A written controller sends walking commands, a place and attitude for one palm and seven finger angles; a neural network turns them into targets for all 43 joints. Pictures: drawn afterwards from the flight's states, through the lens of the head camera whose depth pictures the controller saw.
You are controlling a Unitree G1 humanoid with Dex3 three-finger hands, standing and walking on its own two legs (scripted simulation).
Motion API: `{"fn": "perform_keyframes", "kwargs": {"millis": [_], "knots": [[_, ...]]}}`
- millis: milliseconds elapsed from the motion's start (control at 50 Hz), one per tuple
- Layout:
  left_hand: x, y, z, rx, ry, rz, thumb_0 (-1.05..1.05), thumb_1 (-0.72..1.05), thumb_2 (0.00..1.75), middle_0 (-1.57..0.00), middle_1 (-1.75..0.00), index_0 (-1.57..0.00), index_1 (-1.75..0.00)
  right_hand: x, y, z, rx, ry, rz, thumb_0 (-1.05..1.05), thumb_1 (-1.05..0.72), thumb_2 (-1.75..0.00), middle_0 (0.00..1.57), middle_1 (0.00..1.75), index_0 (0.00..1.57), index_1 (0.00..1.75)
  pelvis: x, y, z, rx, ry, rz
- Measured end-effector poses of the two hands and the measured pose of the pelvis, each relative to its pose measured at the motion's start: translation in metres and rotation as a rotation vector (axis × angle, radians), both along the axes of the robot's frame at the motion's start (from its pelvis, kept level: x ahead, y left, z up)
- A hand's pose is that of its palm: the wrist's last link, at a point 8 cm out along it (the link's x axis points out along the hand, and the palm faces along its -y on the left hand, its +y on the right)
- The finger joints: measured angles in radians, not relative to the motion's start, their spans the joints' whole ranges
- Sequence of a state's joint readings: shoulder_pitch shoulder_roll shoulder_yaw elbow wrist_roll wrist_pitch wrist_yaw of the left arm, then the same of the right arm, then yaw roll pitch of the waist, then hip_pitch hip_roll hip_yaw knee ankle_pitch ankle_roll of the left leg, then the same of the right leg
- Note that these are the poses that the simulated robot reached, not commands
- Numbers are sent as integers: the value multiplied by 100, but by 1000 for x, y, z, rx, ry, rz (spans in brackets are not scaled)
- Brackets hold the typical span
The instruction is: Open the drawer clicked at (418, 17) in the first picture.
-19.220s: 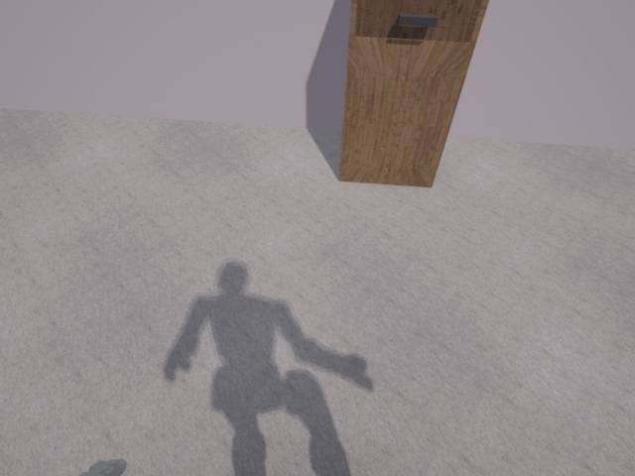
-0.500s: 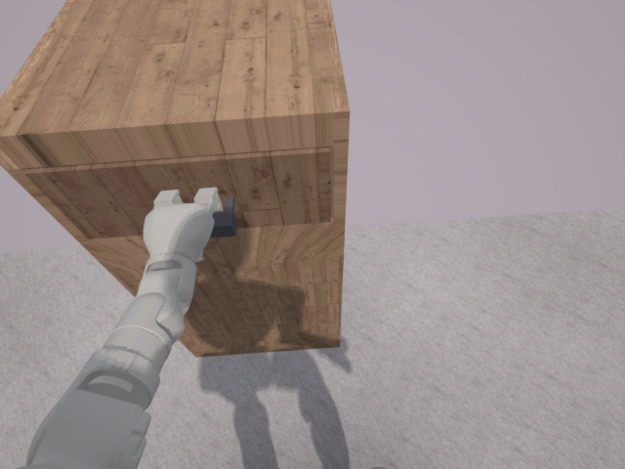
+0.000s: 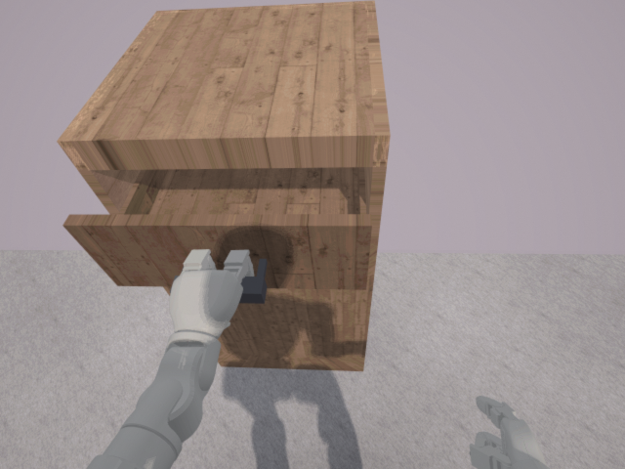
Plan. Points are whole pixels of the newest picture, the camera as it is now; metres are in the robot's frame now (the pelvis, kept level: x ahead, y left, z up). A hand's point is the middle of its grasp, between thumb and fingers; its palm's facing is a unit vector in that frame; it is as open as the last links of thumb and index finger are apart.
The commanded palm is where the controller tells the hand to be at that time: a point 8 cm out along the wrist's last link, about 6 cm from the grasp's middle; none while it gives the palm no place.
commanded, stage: pull the drawer open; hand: left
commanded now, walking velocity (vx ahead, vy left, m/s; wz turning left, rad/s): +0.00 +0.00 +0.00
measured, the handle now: (222, 276) +0.36 +0.17 +0.02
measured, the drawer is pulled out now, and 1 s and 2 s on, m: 0.11 0.24 0.28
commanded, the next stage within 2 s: open the thumb to release the handle in 1.52 s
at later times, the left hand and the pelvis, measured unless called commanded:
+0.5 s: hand (216, 330) +0.29 +0.17 +0.00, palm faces -0.01 -0.08 -1.00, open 5.9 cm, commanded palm +0.24 +0.17 +0.06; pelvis -0.01 -0.02 +0.00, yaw -2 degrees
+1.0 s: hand (199, 412) +0.19 +0.16 +0.00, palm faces +0.01 -0.13 -0.99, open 6.1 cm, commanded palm +0.14 +0.17 +0.06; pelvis -0.01 -0.02 -0.01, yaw -2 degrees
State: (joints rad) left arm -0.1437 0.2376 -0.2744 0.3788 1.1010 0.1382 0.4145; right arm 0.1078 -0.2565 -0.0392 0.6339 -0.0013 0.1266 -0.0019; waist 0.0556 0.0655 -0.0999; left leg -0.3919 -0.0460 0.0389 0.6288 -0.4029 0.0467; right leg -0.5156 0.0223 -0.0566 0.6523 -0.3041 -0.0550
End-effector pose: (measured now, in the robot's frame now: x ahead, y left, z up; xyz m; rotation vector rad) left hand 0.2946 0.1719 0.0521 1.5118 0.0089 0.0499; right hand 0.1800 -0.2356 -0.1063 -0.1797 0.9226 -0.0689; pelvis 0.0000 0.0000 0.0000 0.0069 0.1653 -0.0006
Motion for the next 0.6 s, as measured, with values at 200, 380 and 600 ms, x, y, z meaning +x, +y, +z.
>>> {"fn": "perform_keyframes", "kwargs": {"millis": [200,380,600], "knots": [[3,0,1,17,42,15,0,63,83,-37,-135,-42,-135,15,21,7,30,-61,43,1,-91,-90,20,30,20,30,-9,-10,1,11,-21,10],[-3,0,1,3,49,15,1,65,79,-34,-136,-42,-135,-33,-4,-6,28,21,-28,1,-91,-90,21,30,20,30,-14,-16,1,19,-13,-19],[-52,-1,2,-34,26,20,3,63,78,-34,-136,-42,-135,-55,-36,-8,-10,61,-81,2,-91,-90,20,30,20,30,-11,-16,0,22,-19,-43]]}}
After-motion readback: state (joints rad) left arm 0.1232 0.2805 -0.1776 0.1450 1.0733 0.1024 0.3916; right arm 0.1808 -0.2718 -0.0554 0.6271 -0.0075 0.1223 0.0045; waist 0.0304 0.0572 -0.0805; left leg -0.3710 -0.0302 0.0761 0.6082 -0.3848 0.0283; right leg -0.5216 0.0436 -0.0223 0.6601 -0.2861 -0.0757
